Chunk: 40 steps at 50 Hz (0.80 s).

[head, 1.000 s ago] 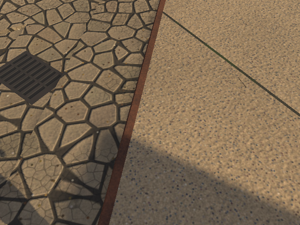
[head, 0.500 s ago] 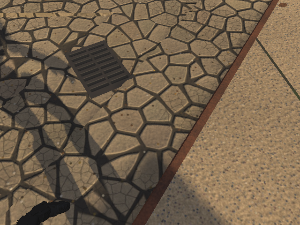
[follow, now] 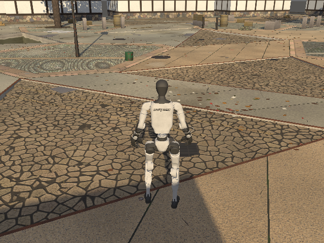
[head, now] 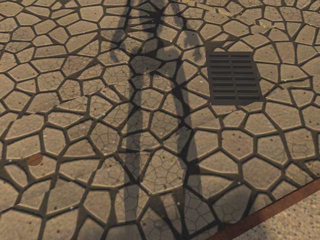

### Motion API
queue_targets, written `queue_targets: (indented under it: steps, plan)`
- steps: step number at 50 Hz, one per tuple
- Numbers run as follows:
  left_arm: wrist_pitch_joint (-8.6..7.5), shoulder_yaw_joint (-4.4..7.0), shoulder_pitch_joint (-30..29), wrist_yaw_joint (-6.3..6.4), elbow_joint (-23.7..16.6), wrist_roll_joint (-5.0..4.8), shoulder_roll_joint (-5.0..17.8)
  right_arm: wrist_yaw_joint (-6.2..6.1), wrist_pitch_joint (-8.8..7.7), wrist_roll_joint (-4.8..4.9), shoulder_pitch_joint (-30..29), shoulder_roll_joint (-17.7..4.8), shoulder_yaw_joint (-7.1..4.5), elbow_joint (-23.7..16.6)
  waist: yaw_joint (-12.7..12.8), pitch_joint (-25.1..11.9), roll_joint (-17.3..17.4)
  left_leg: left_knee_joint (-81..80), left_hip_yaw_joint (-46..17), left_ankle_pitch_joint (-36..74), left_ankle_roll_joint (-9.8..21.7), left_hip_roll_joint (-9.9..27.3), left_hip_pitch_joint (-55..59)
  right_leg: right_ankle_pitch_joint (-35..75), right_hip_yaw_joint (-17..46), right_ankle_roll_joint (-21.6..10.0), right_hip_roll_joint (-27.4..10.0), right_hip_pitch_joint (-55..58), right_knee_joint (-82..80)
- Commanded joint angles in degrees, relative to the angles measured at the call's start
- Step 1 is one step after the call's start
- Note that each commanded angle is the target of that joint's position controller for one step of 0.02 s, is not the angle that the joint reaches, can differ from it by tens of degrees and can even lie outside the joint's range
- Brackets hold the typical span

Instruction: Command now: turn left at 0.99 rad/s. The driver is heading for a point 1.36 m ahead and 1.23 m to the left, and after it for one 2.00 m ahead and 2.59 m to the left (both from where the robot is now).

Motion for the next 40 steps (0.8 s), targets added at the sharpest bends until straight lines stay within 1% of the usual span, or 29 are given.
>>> queue_targets:
  steps: [1,3,4,5,6,7,8,9,10,11,12,14,17,20,23,25,26,27,28,29,30,31,32,33,35,36,38,39,40]
  plan:
    - [-1.28,3.79,-1.5,-0.67,-3.0,-1.17,11.7,0.56,-0.15,0.08,-1.3,-5.2,-2.11,-4.7,0.2,-9.3,-11.4,-8.1,3.4,-0.4,2.5,-1.2,3.8,15.6,7.1,-10.2,-15.1,9.2,-4.8]
    - [-1.46,3.94,-2.0,-1.1,-2.4,-2.32,11.1,0.86,0.41,0.26,1.4,-5.2,-2.9,-3.6,-2.0,-9.9,-10.4,-18.7,5.1,3.8,5.3,-3.0,10.5,13.3,4.3,-6.7,-15.2,8.2,0.4]
    - [-1.42,3.65,0.2,-1.38,-1.2,-2.51,9.3,0.34,0.41,0.14,4.8,-6.5,-3.84,-2.1,-3.2,-10.2,-7.3,-24.3,3.9,8.4,7.5,-4.7,17.8,9.3,1.6,-3.5,-12.9,3.9,6.8]
    - [-1.32,3.07,1.7,-1.72,-1.4,-1.25,6.7,-0.59,-0.03,0.16,9.5,-13.0,-6.04,-1.4,-4.0,-9.4,6.2,-29.8,-10.3,27.4,12.1,2.9,29.1,-6.1,-2.9,1.5,-6.9,-10.2,22.8]
    - [-1.68,1.82,-1.6,-1.6,-6.7,1.07,4.1,-0.91,-1.17,-1.15,7.9,-20.2,-6.75,-3.2,-1.3,-11.1,21.8,-28.8,-33.5,40.0,23.6,15.0,35.8,-27.5,1.9,5.4,1.8,-30.9,38.1]
    - [-2.19,2.63,-7.5,-0.99,-7.4,0.88,7.3,-0.02,-3.0,-2.8,8.0,-16.5,-6.22,-3.8,-6.6,-15.7,12.9,-31.6,-33.7,33.5,26.2,15.7,33.4,-25.8,12.6,4.4,2.6,-32.6,45.6]
    - [-2.34,2.83,-9.2,-0.59,-7.8,-0.5,8.1,0.06,-4.15,-2.73,6.7,-14.9,-5.27,-3.0,-5.0,-12.9,10.0,-32.6,-29.4,27.8,23.2,12.7,30.9,-20.2,14.6,2.5,2.2,-32.7,46.1]
    - [-2.19,3.05,-6.9,0.06,-6.2,-0.63,8.2,-0.51,-4.34,-1.42,3.0,-12.5,-4.53,-3.0,-2.5,-10.8,6.2,-31.8,-24.5,25.2,19.6,10.0,28.4,-14.7,15.0,1.8,1.1,-32.4,44.4]
    - [-1.8,3.22,-4.7,0.52,-5.0,-0.1,9.0,-1.09,-3.93,-0.32,-0.2,-9.9,-3.47,-3.5,-1.0,-10.4,5.9,-30.9,-21.2,26.7,17.7,8.7,25.7,-11.2,15.0,2.1,0.5,-30.2,42.6]
    - [-1.54,3.26,-3.0,0.41,-4.1,0.22,8.9,-1.64,-3.66,-0.49,-2.1,-8.7,-2.7,-4.0,0.1,-11.2,6.7,-30.4,-18.4,30.5,17.1,7.0,22.4,-8.5,14.1,2.6,1.1,-26.1,42.9]
    - [-1.45,3.12,-1.6,0.17,-3.5,0.18,8.5,-1.96,-3.53,-1.11,-2.5,-8.2,-2.27,-4.0,0.5,-12.2,6.5,-30.1,-17.0,32.5,16.9,5.9,21.1,-6.5,13.4,3.1,1.9,-23.5,43.0]
    - [-1.24,2.48,-0.7,-0.14,-2.8,-0.38,7.1,-2.3,-3.65,-1.61,-1.4,-8.3,-1.97,-3.1,0.1,-12.7,5.4,-29.8,-15.8,33.6,16.9,4.9,20.6,-4.4,12.9,3.8,2.7,-21.2,39.5]
    - [-0.94,1.38,-2.2,-0.44,-3.4,-0.61,5.5,-2.58,-3.46,-1.6,-0.6,-8.7,-1.76,-2.0,-1.2,-11.4,6.4,-29.2,-16.5,29.6,17.0,4.5,20.7,-3.7,13.0,4.5,2.8,-19.4,30.5]
    - [-0.91,1.07,-2.8,-0.96,-3.8,-0.8,5.7,-2.22,-3.16,-2.04,-1.2,-8.8,-1.45,-1.5,-2.3,-10.0,7.3,-28.8,-18.9,25.2,17.8,5.2,18.2,-5.8,13.0,4.0,2.7,-15.1,24.3]
    - [-1.21,1.01,-2.3,-1.35,-4.2,-0.96,6.0,-1.52,-3.05,-1.94,-1.5,-8.2,-0.93,-0.6,-2.7,-9.0,7.6,-27.2,-21.3,26.3,18.2,5.5,16.4,-8.5,12.5,3.0,3.2,-10.6,19.0]
    - [-1.68,0.75,-0.9,-1.72,-4.1,-1.02,5.1,-1.35,-3.07,-1.43,-2.6,-6.9,-0.32,-0.1,-1.4,-8.8,7.4,-25.5,-22.2,26.2,17.3,4.3,16.0,-6.1,12.0,2.0,3.6,-6.0,11.1]
    - [-2.07,0.49,0.8,-1.98,-3.7,-0.79,4.2,-1.39,-3.08,-1.04,-3.5,-5.8,0.13,0.1,0.3,-8.7,6.8,-24.7,-21.6,23.5,15.5,2.6,14.6,1.2,11.3,1.1,3.8,-0.9,2.5]
    - [-2.43,0.45,1.7,-2.03,-3.8,0.19,5.0,-1.46,-3.41,-1.37,-1.8,-4.2,0.6,0.7,0.2,-9.4,4.7,-24.0,-21.1,17.8,12.5,0.3,12.6,10.4,13.8,-0.1,1.4,4.7,-1.5]
    - [-2.56,1.14,2.5,-1.71,-4.6,1.28,9.4,-1.46,-3.92,-2.62,1.4,-2.8,0.95,0.9,-2.2,-11.2,-3.8,-17.4,-16.4,6.8,8.6,-5.0,9.7,24.8,21.4,-3.1,-7.0,9.6,-1.2]
    - [-2.49,0.64,0.0,-1.65,-3.7,1.51,8.7,-1.38,-4.3,-2.39,4.0,-2.6,0.79,1.3,-5.6,-10.8,-13.7,-16.5,-10.6,-3.6,5.5,-8.4,9.8,26.6,26.5,-10.4,-11.6,5.5,-1.6]
    - [-2.62,-0.28,-2.4,-1.67,-4.4,0.74,5.1,-1.55,-4.32,-2.86,2.7,-4.6,0.44,1.8,-4.6,-10.1,-13.2,-18.1,-9.4,-2.5,3.8,-6.3,12.6,20.5,27.0,-12.0,-11.2,2.7,-3.1]
    - [-2.71,-0.38,-2.5,-1.67,-4.2,0.4,4.6,-1.6,-4.15,-2.58,0.3,-4.9,0.14,1.7,-3.5,-9.5,-12.0,-19.9,-8.9,1.7,3.7,-6.3,13.8,15.3,24.2,-9.5,-7.9,2.7,-2.4]
    - [-2.76,-0.21,-1.7,-1.64,-4.2,0.19,5.4,-1.64,-3.66,-2.61,-0.9,-4.2,0.21,2.1,-2.6,-9.2,-10.2,-20.7,-8.7,4.7,4.0,-6.5,14.6,10.8,21.8,-7.1,-5.4,2.4,-1.7]
    - [-2.95,-0.2,-1.6,-1.58,-4.4,-0.14,5.9,-1.43,-3.18,-2.77,-1.1,-4.1,0.16,1.9,-2.0,-8.1,-8.5,-21.9,-9.4,7.1,4.5,-6.3,14.4,6.8,20.2,-5.7,-4.3,2.1,-1.7]
    - [-2.59,1.22,0.5,-0.67,-4.6,-0.16,9.4,-1.11,-2.88,-1.14,-1.9,-5.5,-0.56,1.3,-0.3,-6.2,-7.4,-19.8,-10.0,11.0,6.0,-7.3,9.9,5.2,17.6,-4.9,-3.7,4.6,-0.5]
    - [-2.18,1.65,2.0,-0.15,-4.5,-0.14,10.0,-1.18,-2.82,-0.59,-1.6,-6.2,-1.01,1.1,0.2,-6.3,-8.0,-17.8,-9.7,11.7,6.2,-7.5,8.0,6.4,18.1,-6.1,-5.2,6.0,-0.4]
    - [-1.11,2.02,4.3,0.93,-4.2,-0.3,9.7,-1.1,-2.65,-0.07,-0.3,-6.0,-1.64,0.7,0.7,-7.0,-10.7,-11.3,-7.0,6.2,5.3,-7.9,3.5,12.7,21.4,-10.2,-11.2,8.9,-1.4]
    - [-0.69,1.96,3.6,1.52,-4.4,-0.46,9.0,-0.91,-2.47,-0.13,0.2,-5.1,-1.76,0.5,0.6,-7.4,-13.2,-5.9,-5.1,-4.4,4.9,-7.7,1.5,16.4,24.3,-12.9,-15.5,9.3,-2.2]
    - [-0.5,1.92,3.5,1.89,-4.9,-0.33,8.7,-0.65,-2.23,-0.24,-0.5,-5.1,-2.1,-0.2,1.5,-7.0,-12.8,2.5,-4.2,-13.2,4.2,-6.2,-1.6,19.8,26.6,-15.5,-19.3,9.4,-3.7]
Next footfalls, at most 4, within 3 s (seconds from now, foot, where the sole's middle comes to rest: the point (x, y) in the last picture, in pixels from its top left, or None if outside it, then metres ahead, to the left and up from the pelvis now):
0.08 left None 0.04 0.14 -0.78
0.54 right None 0.13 -0.08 -0.78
0.98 left None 0.02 0.17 -0.78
1.56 right None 0.21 0.08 -0.77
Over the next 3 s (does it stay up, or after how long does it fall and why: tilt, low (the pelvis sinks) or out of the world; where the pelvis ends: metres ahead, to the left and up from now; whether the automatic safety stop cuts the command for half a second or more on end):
stays up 0.98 0.51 -0.08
